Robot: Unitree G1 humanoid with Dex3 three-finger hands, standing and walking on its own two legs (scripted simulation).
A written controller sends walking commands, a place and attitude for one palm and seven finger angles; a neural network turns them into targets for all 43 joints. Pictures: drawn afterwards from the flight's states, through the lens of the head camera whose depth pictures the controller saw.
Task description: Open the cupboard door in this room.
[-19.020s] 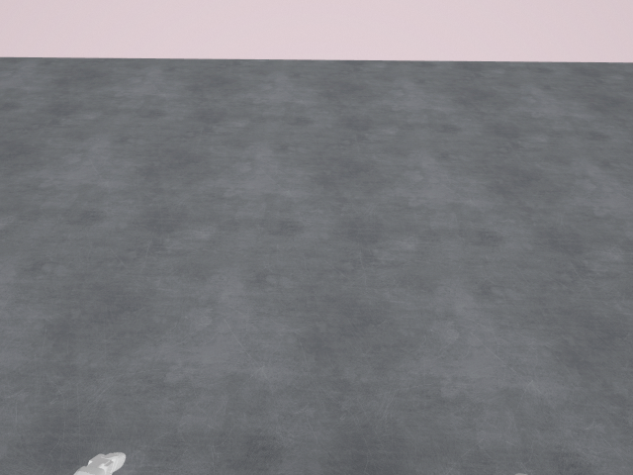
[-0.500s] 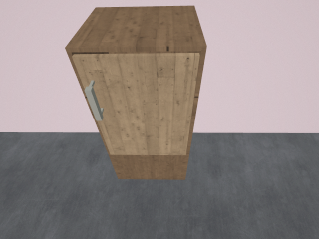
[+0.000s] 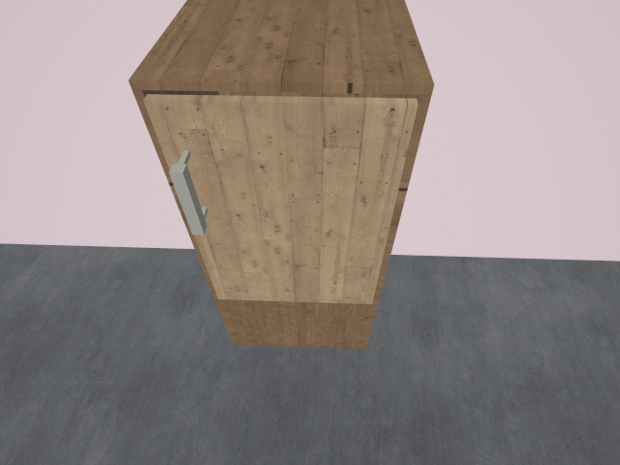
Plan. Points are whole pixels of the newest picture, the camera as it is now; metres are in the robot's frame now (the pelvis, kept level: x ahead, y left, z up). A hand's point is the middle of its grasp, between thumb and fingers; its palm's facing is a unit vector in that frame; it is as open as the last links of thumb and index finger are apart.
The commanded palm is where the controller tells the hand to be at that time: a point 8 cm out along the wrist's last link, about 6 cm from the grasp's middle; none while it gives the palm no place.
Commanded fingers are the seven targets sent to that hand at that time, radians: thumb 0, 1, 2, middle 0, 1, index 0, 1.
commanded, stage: come to a stop and stand still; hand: left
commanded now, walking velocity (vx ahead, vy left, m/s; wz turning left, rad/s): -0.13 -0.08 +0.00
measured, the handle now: (192, 193) +0.55 +0.26 +0.00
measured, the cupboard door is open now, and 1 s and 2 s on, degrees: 0 0 0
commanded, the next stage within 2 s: look again from close up in 1.00 s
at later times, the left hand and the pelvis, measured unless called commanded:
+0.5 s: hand out of the picture +0.04 +0.19 -0.16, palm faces +0.04 -0.97 -0.24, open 7.3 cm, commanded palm none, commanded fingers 0.00 0.90 0.90 -0.20 -0.30 -0.20 -0.30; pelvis +0.01 +0.00 +0.01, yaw +0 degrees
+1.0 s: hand out of the picture -0.02 +0.14 -0.16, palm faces +0.05 -0.98 -0.18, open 7.4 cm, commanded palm none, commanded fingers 0.00 0.90 0.90 -0.20 -0.30 -0.20 -0.30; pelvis -0.01 -0.03 +0.01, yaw +1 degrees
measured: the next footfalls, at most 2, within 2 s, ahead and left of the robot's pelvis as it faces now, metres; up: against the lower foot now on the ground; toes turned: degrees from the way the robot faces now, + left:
none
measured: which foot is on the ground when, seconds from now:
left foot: down 0.00-1.00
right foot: down 0.00-1.00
